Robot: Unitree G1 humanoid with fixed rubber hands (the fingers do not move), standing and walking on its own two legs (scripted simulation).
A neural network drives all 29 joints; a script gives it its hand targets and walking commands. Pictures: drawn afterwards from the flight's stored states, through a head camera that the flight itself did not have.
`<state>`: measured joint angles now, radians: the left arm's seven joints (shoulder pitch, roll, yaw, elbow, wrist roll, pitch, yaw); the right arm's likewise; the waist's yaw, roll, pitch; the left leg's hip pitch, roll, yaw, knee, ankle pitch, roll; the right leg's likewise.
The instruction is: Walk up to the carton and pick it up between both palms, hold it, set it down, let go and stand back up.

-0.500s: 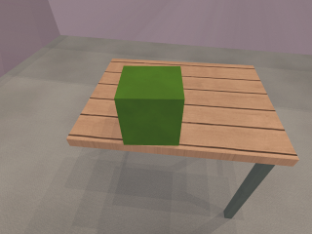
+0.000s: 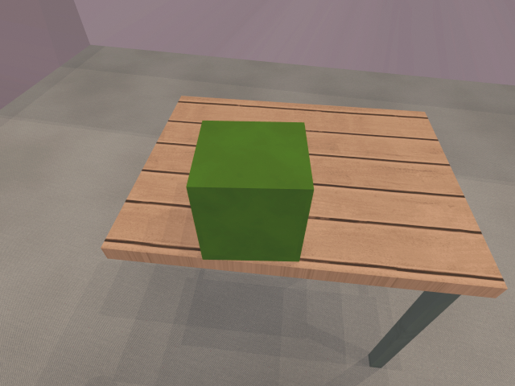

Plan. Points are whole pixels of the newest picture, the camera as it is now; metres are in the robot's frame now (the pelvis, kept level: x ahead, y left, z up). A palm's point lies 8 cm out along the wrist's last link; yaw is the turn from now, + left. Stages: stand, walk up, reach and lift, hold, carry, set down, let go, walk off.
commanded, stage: walk up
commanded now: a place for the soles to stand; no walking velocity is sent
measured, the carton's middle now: (252, 192) +0.47 +0.01 +0.03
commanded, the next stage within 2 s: none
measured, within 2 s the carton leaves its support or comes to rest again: neither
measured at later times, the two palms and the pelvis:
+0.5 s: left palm out of the picture +0.06 +0.24 -0.14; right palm out of the picture +0.06 -0.24 -0.13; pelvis +0.02 +0.00 +0.00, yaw +1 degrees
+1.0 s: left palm out of the picture +0.00 +0.33 -0.16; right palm out of the picture +0.14 -0.18 -0.13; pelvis +0.03 +0.07 -0.02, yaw -1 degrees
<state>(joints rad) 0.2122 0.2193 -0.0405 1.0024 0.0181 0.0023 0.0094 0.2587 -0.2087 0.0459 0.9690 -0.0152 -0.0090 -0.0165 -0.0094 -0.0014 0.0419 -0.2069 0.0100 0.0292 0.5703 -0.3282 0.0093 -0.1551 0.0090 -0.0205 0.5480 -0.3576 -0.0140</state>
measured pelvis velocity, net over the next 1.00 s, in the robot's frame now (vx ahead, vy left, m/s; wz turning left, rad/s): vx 0.03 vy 0.07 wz -0.01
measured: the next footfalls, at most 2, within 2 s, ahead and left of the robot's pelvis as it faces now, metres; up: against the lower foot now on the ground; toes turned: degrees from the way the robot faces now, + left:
left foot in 0.90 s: +0.11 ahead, +0.19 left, +0.00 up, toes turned -7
right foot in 1.26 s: +0.05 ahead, -0.02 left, +0.00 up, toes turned -8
